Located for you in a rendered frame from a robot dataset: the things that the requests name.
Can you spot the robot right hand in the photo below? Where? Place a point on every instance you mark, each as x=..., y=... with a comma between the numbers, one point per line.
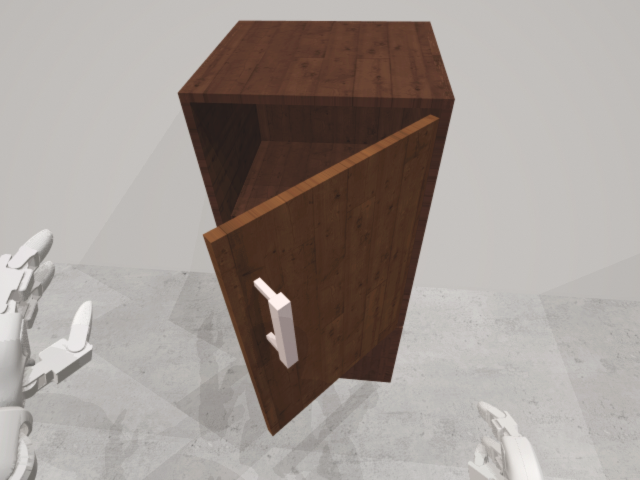
x=515, y=458

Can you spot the cupboard door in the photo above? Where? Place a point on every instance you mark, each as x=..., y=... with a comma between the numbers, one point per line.
x=338, y=246

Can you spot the handle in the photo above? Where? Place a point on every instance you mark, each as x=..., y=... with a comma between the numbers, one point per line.
x=284, y=340

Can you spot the robot left hand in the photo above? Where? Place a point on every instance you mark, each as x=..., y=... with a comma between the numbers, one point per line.
x=22, y=283

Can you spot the robot left forearm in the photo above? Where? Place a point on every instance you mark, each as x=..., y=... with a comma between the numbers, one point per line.
x=17, y=456

